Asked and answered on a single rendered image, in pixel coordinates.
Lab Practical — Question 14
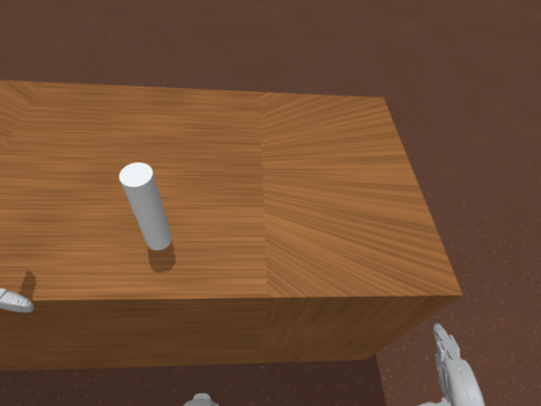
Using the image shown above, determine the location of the can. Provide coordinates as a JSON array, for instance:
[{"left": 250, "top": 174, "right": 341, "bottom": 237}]
[{"left": 119, "top": 162, "right": 172, "bottom": 250}]

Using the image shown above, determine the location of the left robot hand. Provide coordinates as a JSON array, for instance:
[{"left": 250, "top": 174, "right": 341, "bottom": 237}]
[{"left": 0, "top": 288, "right": 34, "bottom": 313}]

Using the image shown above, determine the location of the right robot hand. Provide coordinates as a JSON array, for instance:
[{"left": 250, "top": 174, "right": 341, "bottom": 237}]
[{"left": 418, "top": 323, "right": 485, "bottom": 406}]

